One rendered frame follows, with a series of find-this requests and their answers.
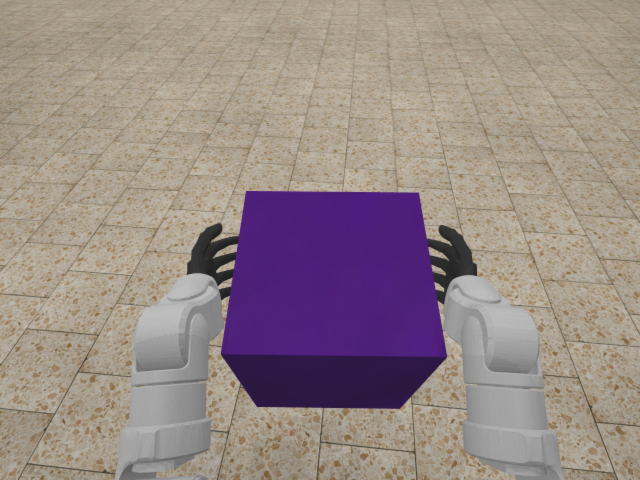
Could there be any left robot hand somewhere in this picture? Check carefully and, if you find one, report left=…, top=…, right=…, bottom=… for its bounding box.
left=187, top=223, right=239, bottom=301

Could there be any carton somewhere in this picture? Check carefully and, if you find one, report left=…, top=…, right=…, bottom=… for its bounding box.
left=221, top=191, right=447, bottom=409

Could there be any left robot forearm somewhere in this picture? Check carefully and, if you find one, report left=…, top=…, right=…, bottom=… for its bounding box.
left=114, top=273, right=224, bottom=480

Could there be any right robot hand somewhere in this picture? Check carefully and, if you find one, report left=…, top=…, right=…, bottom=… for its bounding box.
left=427, top=225, right=477, bottom=305

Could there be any right robot forearm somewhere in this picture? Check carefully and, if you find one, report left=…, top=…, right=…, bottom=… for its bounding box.
left=443, top=275, right=565, bottom=480

